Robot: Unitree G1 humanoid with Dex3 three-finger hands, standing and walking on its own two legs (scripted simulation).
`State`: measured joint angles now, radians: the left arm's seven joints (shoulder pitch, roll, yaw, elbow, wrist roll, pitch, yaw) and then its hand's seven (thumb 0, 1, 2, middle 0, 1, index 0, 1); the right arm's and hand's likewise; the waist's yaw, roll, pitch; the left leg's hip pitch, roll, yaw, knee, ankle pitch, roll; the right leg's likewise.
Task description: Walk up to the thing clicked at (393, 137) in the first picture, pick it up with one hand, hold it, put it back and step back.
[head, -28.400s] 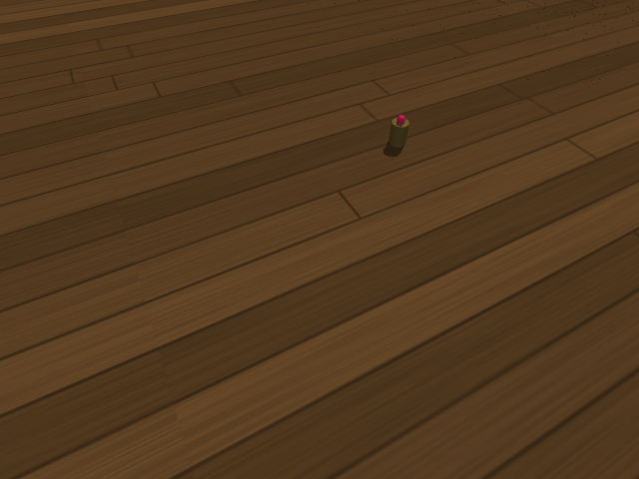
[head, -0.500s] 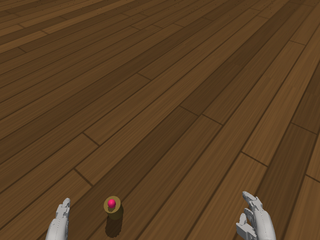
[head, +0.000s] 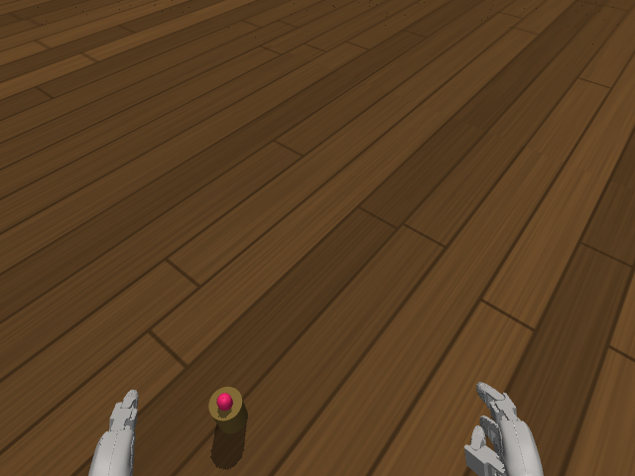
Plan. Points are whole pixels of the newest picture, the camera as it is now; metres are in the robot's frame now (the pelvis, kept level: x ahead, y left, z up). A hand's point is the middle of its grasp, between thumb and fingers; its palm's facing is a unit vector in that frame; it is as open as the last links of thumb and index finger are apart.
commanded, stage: home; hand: left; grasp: from the side
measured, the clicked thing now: (228, 408) +0.42 +0.23 -0.64
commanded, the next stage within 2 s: stand in 0.14 s
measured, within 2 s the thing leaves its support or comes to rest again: neither
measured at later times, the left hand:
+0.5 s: hand (167, 469) +0.16 +0.18 -0.05, palm faces +0.11 -0.95 -0.28, open 14.2 cm
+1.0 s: hand out of the picture +0.07 +0.26 -0.11, palm faces -0.01 -0.94 -0.34, open 7.4 cm
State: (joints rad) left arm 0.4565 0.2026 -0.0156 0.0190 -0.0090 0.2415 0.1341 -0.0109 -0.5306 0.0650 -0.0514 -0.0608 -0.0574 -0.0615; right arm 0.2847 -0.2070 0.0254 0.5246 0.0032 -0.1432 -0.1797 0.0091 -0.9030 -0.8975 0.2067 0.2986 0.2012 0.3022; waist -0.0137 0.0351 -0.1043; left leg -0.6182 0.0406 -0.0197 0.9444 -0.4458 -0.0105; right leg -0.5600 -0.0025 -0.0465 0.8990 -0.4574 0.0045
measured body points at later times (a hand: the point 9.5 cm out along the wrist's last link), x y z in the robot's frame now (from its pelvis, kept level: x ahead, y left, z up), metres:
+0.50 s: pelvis +0.00 +0.00 +0.00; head +0.01 +0.00 +0.45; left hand +0.16 +0.23 -0.03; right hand +0.16 -0.24 -0.07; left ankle +0.02 +0.12 -0.69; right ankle +0.00 -0.12 -0.69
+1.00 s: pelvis -0.01 +0.02 +0.04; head -0.01 +0.02 +0.49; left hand +0.07 +0.31 -0.09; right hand +0.07 -0.28 -0.09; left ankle +0.02 +0.12 -0.69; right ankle +0.00 -0.12 -0.69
